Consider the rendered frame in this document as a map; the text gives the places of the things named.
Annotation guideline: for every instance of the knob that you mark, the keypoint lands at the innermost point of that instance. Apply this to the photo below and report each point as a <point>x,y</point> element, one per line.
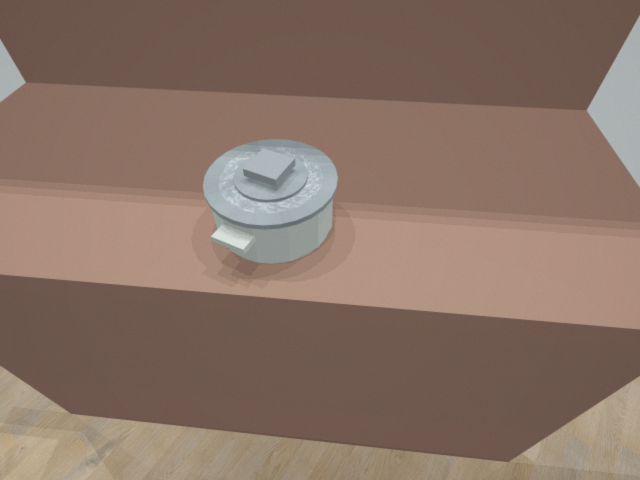
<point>269,167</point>

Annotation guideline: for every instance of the table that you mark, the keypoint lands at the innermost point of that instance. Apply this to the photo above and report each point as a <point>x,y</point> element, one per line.
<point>480,285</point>

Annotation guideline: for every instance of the lid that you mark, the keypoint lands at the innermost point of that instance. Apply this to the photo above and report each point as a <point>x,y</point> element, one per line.
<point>305,192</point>

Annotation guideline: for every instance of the pot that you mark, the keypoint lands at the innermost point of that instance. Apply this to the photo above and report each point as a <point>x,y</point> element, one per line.
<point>274,245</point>

